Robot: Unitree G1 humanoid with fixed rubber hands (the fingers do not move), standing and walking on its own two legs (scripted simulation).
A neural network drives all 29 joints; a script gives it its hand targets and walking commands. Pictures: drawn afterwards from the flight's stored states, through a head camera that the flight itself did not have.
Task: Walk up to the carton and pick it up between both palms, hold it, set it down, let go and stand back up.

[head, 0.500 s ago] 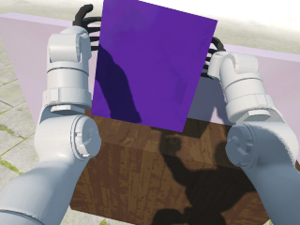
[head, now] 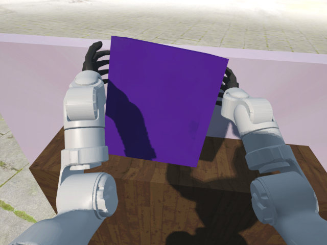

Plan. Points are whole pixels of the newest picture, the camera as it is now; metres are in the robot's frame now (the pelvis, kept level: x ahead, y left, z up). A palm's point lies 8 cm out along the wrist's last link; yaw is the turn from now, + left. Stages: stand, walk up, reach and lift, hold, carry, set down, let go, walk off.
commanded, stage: hold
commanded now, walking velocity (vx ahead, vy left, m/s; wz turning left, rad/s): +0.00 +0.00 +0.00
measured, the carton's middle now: (159, 98) +0.42 +0.00 +0.22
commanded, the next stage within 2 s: none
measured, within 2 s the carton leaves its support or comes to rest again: neither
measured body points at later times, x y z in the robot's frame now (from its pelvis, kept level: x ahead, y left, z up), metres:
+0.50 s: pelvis -0.01 -0.02 +0.00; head -0.11 -0.01 +0.44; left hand +0.35 +0.17 +0.35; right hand +0.36 -0.15 +0.31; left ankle +0.00 +0.11 -0.75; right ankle -0.02 -0.09 -0.75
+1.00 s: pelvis -0.06 -0.02 -0.01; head -0.11 +0.01 +0.44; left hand +0.36 +0.18 +0.33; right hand +0.36 -0.14 +0.30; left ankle +0.00 +0.11 -0.75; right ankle -0.02 -0.09 -0.75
